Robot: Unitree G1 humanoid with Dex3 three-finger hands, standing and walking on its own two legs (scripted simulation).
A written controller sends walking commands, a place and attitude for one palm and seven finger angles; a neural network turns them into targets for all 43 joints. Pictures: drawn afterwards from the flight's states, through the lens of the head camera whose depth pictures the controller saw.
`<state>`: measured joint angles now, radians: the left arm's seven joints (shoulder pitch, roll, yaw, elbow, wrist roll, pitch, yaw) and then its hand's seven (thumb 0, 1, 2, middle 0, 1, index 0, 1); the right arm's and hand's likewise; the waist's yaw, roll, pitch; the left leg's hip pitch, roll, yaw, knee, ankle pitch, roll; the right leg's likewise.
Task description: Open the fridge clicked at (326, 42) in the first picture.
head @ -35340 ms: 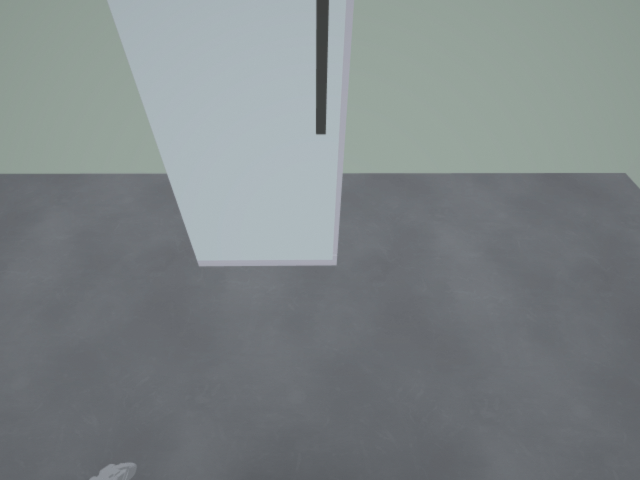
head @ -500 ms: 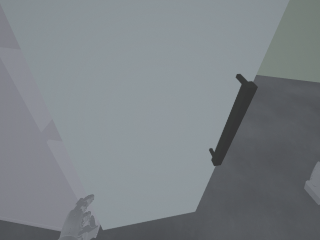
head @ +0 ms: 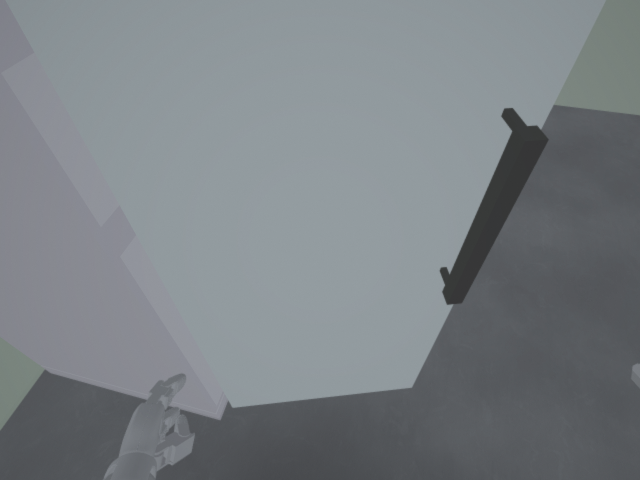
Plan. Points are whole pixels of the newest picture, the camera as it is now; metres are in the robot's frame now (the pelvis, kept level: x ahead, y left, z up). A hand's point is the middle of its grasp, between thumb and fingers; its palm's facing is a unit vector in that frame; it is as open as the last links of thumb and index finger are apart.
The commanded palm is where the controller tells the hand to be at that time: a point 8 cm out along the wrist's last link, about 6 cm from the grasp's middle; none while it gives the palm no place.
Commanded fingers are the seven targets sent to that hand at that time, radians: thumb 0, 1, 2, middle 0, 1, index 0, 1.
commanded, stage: step back with the hand held close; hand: right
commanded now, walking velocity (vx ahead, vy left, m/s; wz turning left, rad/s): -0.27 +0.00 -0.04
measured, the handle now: (476, 222) +0.44 -0.20 +0.08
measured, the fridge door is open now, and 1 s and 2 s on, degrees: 70 70 70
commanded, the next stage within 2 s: stop stepping back and stand still in 1.20 s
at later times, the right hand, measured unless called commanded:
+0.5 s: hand out of the picture +0.14 -0.29 +0.16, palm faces +0.48 +0.78 -0.40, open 7.4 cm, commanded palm +0.07 -0.32 +0.18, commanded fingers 0.00 -0.90 -0.90 0.20 0.30 0.20 0.30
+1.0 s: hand out of the picture +0.06 -0.30 +0.17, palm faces +0.44 +0.80 -0.41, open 7.4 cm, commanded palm +0.01 -0.33 +0.18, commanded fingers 0.00 -0.90 -0.90 0.20 0.30 0.20 0.30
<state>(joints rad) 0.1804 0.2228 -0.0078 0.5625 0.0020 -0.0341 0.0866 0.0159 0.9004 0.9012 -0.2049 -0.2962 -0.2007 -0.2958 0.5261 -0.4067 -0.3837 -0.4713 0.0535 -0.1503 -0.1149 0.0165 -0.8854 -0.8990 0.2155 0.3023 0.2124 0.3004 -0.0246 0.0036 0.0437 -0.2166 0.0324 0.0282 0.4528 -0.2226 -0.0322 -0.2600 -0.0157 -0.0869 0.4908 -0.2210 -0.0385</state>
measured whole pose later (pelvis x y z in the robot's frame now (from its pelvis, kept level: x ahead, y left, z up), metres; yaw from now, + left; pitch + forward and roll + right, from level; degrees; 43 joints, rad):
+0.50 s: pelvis -0.06 -0.02 -0.01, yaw -3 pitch -1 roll +4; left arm 0.23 0.20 -0.02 0.60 0.01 -0.12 0.09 0.02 0.90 0.90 -0.21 -0.30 -0.20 -0.30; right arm 0.47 -0.40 -0.43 -0.51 0.02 -0.24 -0.15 0.02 -0.88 -0.90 0.22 0.30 0.21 0.30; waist -0.01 0.01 0.05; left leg -0.34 -0.01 0.02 0.60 -0.25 -0.03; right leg -0.42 -0.01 -0.02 0.61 -0.19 -0.07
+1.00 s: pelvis -0.12 -0.03 -0.01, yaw -1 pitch +1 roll +4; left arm 0.22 0.22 0.01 0.60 0.02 -0.08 0.08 0.01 0.90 0.90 -0.21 -0.30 -0.20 -0.30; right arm 0.54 -0.45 -0.43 -0.54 0.04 -0.27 -0.14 0.01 -0.88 -0.90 0.22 0.30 0.22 0.30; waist -0.02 0.03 -0.04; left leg -0.28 -0.06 -0.05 0.51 -0.24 -0.03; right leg -0.42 0.01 0.01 0.61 -0.22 -0.01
